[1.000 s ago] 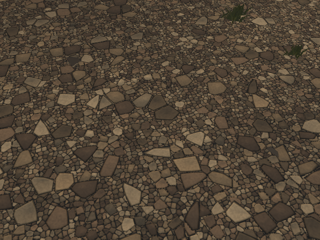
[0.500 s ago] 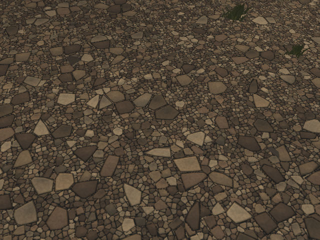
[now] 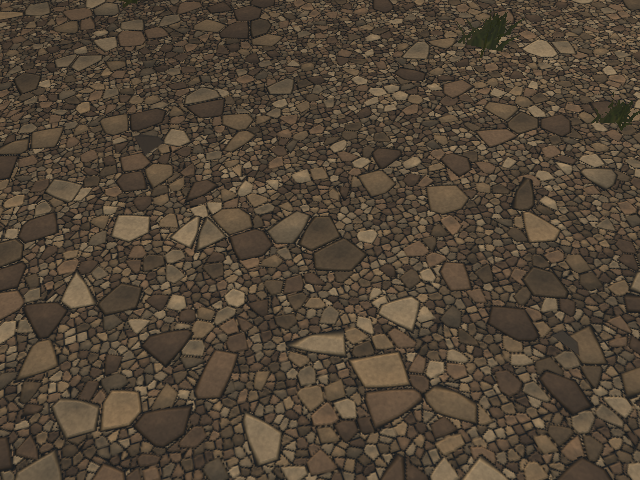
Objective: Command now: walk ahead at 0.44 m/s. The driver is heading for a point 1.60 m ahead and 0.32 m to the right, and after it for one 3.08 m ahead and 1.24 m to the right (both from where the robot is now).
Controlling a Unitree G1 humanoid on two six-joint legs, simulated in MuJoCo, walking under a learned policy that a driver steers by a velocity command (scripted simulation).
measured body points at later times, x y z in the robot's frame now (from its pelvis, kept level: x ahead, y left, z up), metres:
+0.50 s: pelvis +0.28 +0.04 +0.00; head +0.30 +0.04 +0.45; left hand +0.37 +0.27 -0.15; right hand +0.23 -0.20 -0.15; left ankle +0.26 +0.08 -0.75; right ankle +0.34 -0.12 -0.67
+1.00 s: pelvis +0.58 -0.02 +0.00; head +0.60 -0.03 +0.45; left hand +0.58 +0.23 -0.14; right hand +0.63 -0.27 -0.15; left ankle +0.56 +0.12 -0.66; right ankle +0.59 -0.07 -0.75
